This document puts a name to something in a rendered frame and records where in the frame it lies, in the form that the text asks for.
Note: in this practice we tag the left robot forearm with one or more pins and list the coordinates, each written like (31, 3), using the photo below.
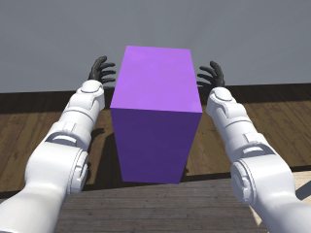
(77, 120)

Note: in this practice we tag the right robot forearm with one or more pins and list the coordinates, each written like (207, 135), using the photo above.
(241, 138)

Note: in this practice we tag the right robot hand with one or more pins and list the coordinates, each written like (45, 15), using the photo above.
(217, 79)

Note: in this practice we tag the right robot upper arm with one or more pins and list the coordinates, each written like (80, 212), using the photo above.
(266, 184)

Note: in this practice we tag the carton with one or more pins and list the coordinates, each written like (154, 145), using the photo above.
(155, 112)

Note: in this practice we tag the left robot hand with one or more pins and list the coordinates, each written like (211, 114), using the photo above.
(96, 73)

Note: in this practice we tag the table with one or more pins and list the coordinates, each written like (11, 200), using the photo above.
(281, 112)

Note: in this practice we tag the left robot upper arm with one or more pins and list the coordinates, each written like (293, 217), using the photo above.
(55, 172)

